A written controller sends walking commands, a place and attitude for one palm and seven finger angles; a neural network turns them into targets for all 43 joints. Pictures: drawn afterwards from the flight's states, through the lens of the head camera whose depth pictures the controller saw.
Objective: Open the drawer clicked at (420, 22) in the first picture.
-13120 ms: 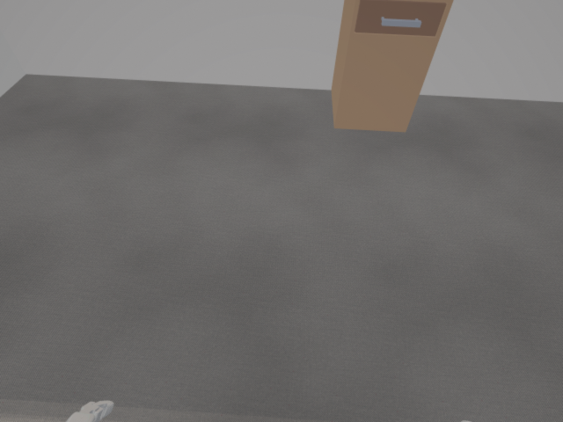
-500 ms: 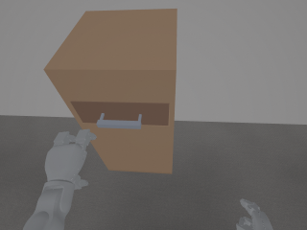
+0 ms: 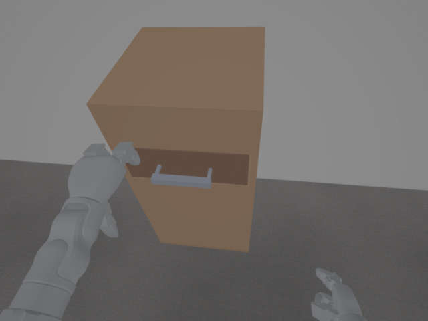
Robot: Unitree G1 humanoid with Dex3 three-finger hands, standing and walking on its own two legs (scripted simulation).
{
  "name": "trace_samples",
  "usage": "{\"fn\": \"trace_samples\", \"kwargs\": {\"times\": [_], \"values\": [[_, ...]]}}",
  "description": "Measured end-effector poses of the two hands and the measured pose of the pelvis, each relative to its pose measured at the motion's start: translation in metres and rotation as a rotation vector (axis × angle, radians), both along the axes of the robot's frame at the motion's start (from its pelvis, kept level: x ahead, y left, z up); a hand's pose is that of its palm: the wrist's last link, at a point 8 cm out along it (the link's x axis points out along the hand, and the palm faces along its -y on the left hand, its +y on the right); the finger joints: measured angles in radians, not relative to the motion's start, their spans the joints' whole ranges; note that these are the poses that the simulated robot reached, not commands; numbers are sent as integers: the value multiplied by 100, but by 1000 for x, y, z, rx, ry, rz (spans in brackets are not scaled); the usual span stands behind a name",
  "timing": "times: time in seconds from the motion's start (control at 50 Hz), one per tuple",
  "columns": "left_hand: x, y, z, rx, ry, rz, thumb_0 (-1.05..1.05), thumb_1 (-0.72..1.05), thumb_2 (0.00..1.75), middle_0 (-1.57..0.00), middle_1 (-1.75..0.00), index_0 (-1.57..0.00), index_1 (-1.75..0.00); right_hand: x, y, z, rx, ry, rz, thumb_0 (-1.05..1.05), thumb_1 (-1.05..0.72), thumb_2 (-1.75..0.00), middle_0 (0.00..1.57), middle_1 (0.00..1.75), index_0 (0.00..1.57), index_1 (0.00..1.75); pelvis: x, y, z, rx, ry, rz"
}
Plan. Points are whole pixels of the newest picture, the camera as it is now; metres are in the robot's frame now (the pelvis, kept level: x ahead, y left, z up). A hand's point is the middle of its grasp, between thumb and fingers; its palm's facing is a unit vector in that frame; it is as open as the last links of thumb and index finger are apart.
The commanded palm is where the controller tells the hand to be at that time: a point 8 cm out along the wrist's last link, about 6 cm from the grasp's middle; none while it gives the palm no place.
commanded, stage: raise the hand with hooked fingers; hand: left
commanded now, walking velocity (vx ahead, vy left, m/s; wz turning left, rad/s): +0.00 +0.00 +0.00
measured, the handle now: (182, 175) +0.51 +0.19 -0.14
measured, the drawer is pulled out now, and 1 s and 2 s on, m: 0.00 0.00 0.00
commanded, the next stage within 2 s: move the hooked fingers above the handle in 0.32 s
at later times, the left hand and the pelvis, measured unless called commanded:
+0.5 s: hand (119, 198) +0.30 +0.23 +0.06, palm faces +0.01 -0.09 -1.00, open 13.8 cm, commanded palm +0.29 +0.24 +0.12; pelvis -0.01 +0.00 +0.00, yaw -1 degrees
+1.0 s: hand (149, 189) +0.36 +0.20 +0.01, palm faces -0.04 -0.05 -1.00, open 13.8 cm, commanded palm +0.34 +0.22 +0.07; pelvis -0.01 -0.01 -0.01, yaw -1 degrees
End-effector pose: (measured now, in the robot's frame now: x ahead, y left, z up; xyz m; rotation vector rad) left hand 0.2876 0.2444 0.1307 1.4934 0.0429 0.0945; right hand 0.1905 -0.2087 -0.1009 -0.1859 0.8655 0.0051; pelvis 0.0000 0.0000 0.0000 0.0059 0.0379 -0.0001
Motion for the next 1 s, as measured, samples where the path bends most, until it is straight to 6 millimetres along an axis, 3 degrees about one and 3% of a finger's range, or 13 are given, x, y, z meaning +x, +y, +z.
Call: {"fn": "trace_samples", "kwargs": {"times": [0.28, 0.52, 0.72, 1.0], "values": [[-8, -5, -11, -7, -3, -72, 0, -49, 30, -32, -120, -32, -120, -33, -24, -9, -42, 88, -57, 1, -91, -90, 20, 30, 20, 30, -3, 3, 0, 2, 19, -9], [-6, -10, -16, -13, 28, -35, 0, -49, 30, -32, -120, -32, -120, -24, -19, -6, -16, 40, -52, 1, -91, -90, 20, 30, 20, 30, -7, -2, 0, 5, 16, -9], [15, -24, -37, -4, 45, -80, 0, -49, 30, -32, -120, -32, -120, -29, -29, -10, -37, 44, -64, 1, -91, -90, 20, 30, 20, 30, -10, -8, -4, 8, 51, -2], [55, -40, -64, 22, 69, -69, 0, -49, 31, -32, -120, -32, -120, -83, -57, -29, -66, 179, -178, 1, -91, -90, 20, 30, 20, 30, -9, -13, -10, 14, 110, -16]]}}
